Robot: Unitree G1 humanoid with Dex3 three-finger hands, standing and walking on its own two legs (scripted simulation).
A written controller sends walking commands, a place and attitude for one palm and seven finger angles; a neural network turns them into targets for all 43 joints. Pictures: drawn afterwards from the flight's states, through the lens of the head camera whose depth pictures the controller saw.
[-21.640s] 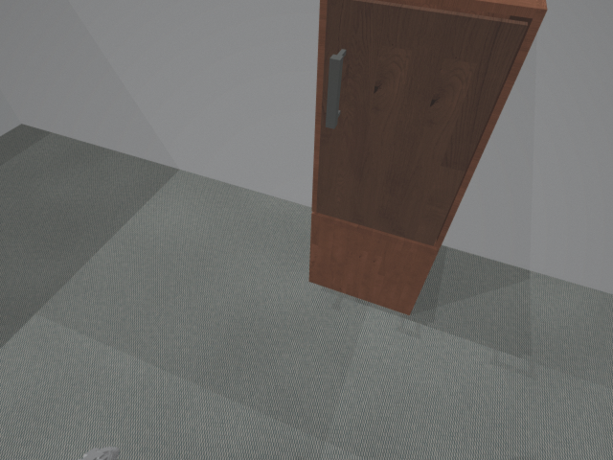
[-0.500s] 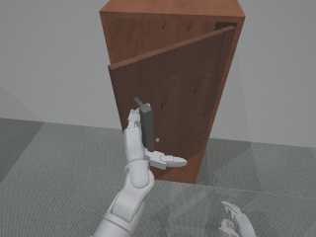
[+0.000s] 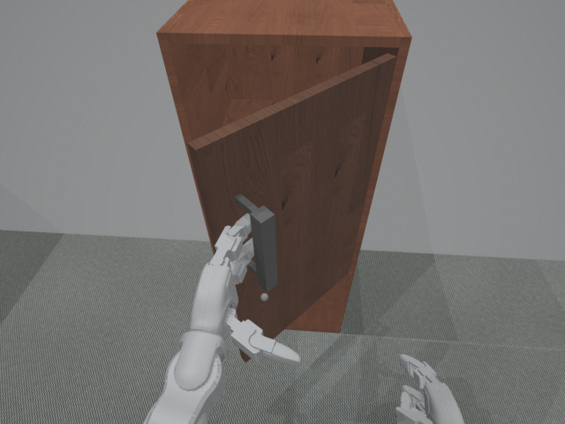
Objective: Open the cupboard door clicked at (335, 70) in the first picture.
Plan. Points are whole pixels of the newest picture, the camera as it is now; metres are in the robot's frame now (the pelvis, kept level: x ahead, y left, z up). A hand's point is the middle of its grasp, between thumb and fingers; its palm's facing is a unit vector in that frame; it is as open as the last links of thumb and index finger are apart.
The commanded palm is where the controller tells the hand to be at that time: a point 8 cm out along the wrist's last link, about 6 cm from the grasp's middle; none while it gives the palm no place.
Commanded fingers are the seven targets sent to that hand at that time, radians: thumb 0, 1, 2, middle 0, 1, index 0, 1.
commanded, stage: slide the hand sideways off the handle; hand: left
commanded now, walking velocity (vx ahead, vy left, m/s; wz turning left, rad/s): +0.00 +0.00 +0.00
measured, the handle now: (256, 244) +0.34 +0.06 +0.10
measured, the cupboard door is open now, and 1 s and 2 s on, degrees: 47 46 46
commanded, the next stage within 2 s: draw the hand back to the body in 0.66 s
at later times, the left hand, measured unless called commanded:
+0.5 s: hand (226, 327) +0.22 +0.09 +0.09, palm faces -0.04 -1.00 -0.03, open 16.3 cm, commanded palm +0.18 +0.14 +0.10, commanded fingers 0.00 -0.50 0.30 -0.15 -0.30 -0.15 -0.30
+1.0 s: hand (181, 335) +0.20 +0.13 +0.11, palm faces -0.02 -1.00 -0.07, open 16.3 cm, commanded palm +0.16 +0.18 +0.12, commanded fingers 0.00 -0.50 0.30 -0.15 -0.30 -0.15 -0.30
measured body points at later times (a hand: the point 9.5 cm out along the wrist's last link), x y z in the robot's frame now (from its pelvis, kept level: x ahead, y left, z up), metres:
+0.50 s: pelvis +0.02 -0.02 -0.01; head +0.03 -0.04 +0.44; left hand +0.21 +0.14 +0.10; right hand +0.22 -0.22 -0.08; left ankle +0.01 +0.12 -0.72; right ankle +0.00 -0.10 -0.72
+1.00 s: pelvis +0.02 -0.01 -0.01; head +0.01 -0.03 +0.44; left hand +0.19 +0.19 +0.11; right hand +0.21 -0.22 -0.08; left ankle +0.01 +0.12 -0.72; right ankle +0.00 -0.10 -0.72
